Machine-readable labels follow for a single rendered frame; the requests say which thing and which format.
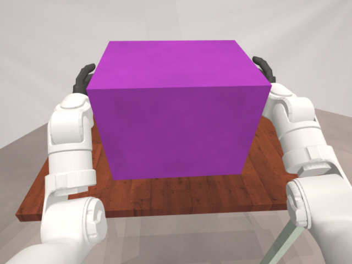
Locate carton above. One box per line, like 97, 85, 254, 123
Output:
86, 40, 272, 180

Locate robot right upper arm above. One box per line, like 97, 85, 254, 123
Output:
286, 174, 352, 264

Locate robot right forearm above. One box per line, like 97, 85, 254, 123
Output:
262, 83, 352, 192

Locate robot left hand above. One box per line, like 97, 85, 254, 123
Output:
73, 63, 96, 96

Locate robot left upper arm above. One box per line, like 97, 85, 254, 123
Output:
5, 196, 107, 264

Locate robot right hand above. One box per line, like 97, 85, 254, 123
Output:
252, 56, 276, 83

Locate table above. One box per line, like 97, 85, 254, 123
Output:
15, 114, 317, 264

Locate robot left forearm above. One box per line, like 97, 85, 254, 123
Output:
41, 93, 96, 240

